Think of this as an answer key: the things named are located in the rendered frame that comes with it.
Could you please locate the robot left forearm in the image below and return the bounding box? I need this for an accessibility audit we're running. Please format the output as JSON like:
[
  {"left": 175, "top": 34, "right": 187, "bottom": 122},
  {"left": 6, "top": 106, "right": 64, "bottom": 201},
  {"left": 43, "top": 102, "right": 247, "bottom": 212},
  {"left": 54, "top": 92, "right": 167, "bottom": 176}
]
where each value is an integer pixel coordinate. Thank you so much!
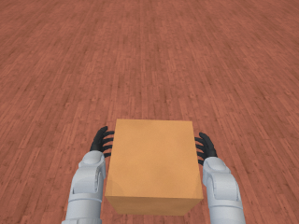
[{"left": 61, "top": 150, "right": 107, "bottom": 224}]

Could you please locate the robot left hand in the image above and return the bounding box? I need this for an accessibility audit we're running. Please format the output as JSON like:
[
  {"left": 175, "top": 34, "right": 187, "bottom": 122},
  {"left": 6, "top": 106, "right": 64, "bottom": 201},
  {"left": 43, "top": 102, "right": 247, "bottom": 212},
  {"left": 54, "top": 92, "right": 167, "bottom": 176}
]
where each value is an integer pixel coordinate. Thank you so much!
[{"left": 90, "top": 126, "right": 115, "bottom": 158}]

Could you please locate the robot right forearm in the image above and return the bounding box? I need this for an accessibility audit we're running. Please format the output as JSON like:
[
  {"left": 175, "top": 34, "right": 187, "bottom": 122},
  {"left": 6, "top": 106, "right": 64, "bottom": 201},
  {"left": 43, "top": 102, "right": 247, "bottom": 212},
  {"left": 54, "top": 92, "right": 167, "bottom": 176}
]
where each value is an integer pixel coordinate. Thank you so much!
[{"left": 202, "top": 157, "right": 246, "bottom": 224}]

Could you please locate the carton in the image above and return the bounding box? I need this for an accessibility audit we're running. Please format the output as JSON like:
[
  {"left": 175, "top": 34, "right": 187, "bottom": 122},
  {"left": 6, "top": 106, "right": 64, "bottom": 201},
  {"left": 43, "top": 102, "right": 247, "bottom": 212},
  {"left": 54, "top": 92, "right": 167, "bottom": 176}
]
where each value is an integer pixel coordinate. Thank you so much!
[{"left": 105, "top": 119, "right": 204, "bottom": 217}]

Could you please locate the robot right hand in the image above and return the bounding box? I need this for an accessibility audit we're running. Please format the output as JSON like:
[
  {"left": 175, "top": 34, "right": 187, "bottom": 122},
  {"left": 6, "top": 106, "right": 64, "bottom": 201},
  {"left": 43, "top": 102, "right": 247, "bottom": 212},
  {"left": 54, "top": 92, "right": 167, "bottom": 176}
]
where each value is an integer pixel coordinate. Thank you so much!
[{"left": 194, "top": 132, "right": 218, "bottom": 166}]

